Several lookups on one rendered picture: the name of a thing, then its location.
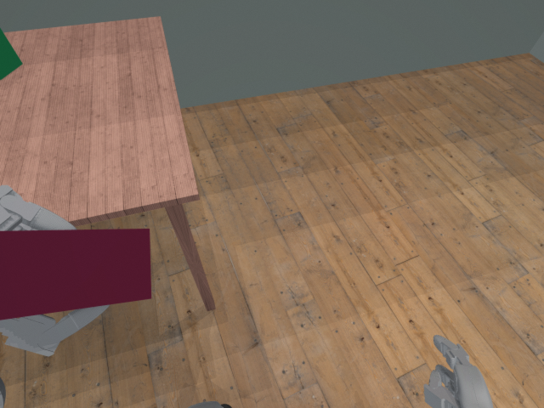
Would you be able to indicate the robot right hand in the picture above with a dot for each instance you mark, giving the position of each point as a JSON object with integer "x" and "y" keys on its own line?
{"x": 465, "y": 387}

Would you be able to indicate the table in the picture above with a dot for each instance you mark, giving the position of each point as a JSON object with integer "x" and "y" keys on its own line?
{"x": 91, "y": 127}

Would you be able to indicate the sponge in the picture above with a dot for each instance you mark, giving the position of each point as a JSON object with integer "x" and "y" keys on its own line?
{"x": 48, "y": 271}

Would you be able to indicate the robot left hand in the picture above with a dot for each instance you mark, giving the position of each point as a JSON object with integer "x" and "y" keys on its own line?
{"x": 38, "y": 333}

